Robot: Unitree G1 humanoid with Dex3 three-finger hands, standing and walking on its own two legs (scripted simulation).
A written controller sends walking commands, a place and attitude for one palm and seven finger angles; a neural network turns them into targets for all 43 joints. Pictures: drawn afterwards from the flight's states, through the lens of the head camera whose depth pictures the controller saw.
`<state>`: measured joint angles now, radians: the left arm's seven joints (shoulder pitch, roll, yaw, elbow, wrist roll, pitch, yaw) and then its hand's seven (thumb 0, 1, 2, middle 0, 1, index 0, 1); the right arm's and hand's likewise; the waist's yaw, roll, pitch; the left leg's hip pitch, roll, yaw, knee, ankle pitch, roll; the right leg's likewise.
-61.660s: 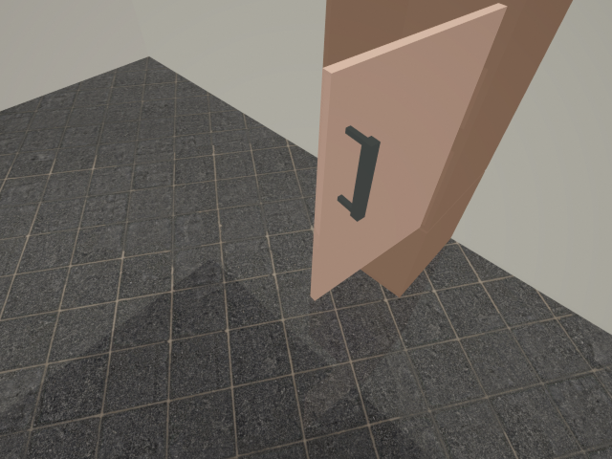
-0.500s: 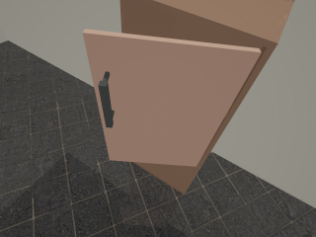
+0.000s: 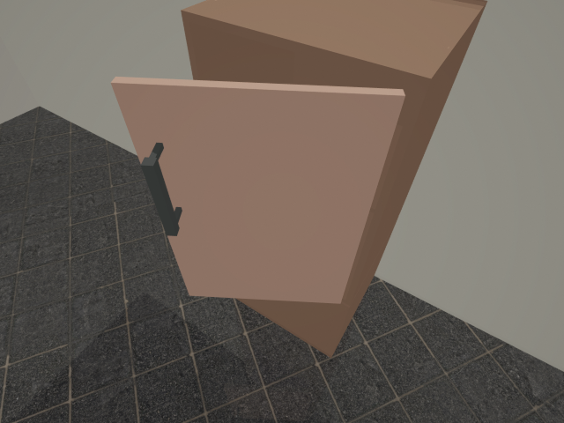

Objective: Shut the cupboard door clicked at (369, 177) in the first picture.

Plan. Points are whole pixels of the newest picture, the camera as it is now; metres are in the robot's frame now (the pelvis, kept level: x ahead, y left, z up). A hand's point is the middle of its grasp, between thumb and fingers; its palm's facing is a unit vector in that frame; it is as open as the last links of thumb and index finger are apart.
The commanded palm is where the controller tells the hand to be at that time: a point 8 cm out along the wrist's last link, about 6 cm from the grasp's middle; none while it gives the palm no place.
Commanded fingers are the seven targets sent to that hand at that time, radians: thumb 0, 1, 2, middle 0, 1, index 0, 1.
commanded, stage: come to a stop and stand still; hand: left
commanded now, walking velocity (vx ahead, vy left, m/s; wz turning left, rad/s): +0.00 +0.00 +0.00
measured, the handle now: (165, 192) +0.45 +0.23 +0.07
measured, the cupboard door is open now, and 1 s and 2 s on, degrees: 30 30 30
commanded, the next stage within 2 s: look again from close up in 0.26 s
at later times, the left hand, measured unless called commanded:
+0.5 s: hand out of the picture +0.00 +0.20 -0.17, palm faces +0.01 -0.98 -0.20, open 7.4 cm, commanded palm none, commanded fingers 0.00 0.90 0.90 -0.20 -0.30 -0.20 -0.30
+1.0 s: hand out of the picture +0.03 +0.20 -0.17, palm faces +0.00 -0.98 -0.22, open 7.3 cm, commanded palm +0.12 +0.25 -0.07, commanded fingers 0.00 0.90 0.90 -0.22 -0.32 -0.22 -0.32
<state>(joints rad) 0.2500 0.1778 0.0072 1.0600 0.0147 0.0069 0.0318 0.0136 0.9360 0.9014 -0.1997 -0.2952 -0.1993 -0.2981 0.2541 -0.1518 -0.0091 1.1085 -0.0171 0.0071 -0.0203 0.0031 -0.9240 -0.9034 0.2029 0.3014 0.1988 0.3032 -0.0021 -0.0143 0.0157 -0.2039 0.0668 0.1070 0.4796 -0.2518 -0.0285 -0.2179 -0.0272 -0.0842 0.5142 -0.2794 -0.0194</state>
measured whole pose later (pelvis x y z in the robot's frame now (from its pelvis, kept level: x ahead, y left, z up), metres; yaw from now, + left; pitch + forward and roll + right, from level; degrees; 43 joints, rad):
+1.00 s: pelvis +0.03 +0.03 +0.00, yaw -1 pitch +0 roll +0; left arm 0.26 0.15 -0.01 1.10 0.01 -0.01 0.04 0.01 0.92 0.90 -0.20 -0.30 -0.20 -0.30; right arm 0.27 -0.17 0.01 1.11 -0.01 -0.02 -0.02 0.01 -0.92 -0.90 0.20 0.30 0.20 0.30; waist 0.00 0.02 0.05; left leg -0.17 0.02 0.11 0.47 -0.29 0.01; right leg -0.18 -0.06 -0.06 0.49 -0.30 0.02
